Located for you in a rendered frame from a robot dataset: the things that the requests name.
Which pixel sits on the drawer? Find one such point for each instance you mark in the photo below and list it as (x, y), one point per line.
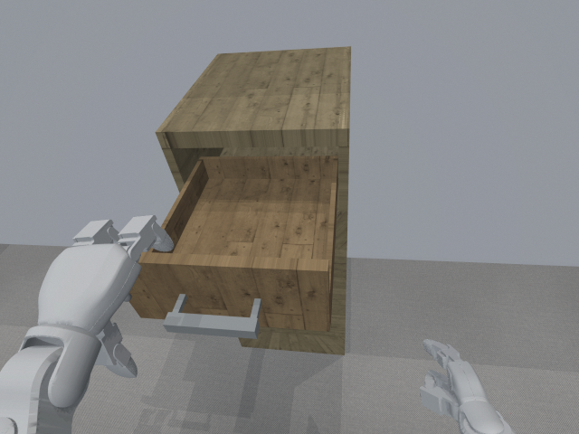
(247, 227)

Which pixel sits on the robot left hand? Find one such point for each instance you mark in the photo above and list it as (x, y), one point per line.
(87, 283)

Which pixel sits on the left robot forearm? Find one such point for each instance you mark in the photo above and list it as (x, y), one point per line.
(42, 385)

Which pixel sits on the robot right hand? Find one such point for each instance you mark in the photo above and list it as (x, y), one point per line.
(444, 395)

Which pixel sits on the right robot forearm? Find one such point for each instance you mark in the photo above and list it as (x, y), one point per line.
(480, 417)

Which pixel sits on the handle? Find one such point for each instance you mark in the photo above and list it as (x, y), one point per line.
(232, 326)

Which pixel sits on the cabinet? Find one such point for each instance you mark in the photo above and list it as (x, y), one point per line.
(273, 103)

